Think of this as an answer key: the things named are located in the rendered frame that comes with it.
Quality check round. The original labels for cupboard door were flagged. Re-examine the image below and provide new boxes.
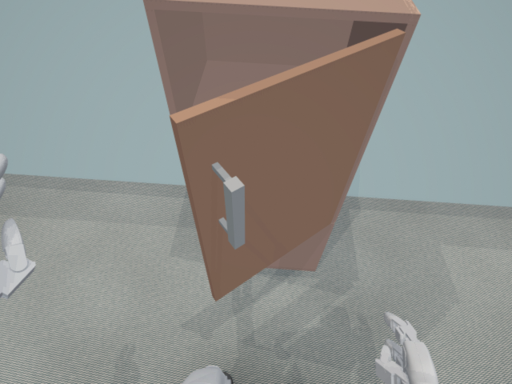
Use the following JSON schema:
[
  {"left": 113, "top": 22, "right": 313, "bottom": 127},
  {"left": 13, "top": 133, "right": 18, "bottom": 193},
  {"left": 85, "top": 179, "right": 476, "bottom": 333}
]
[{"left": 170, "top": 29, "right": 406, "bottom": 301}]

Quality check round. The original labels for robot left shin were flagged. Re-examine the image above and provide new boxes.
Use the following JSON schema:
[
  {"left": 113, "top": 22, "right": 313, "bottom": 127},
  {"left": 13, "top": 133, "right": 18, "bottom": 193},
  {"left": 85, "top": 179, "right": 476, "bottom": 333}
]
[{"left": 206, "top": 366, "right": 223, "bottom": 373}]

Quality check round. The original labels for left robot thigh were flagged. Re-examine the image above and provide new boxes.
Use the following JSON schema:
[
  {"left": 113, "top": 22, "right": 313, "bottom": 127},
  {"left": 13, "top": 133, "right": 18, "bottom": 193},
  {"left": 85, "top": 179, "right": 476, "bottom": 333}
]
[{"left": 182, "top": 368, "right": 231, "bottom": 384}]

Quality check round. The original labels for handle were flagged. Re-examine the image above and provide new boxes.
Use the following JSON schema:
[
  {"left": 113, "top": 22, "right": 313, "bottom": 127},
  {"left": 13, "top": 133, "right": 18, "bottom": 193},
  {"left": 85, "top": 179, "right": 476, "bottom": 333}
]
[{"left": 212, "top": 162, "right": 245, "bottom": 250}]

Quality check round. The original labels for robot right hand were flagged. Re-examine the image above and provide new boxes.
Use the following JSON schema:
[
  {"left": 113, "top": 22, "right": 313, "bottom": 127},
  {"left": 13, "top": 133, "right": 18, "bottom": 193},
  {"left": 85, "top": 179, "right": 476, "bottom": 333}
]
[{"left": 375, "top": 312, "right": 438, "bottom": 384}]

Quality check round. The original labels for robot left hand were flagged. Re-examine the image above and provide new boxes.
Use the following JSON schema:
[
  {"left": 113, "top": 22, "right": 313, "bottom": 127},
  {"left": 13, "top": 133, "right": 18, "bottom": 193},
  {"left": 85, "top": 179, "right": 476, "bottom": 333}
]
[{"left": 0, "top": 154, "right": 36, "bottom": 299}]

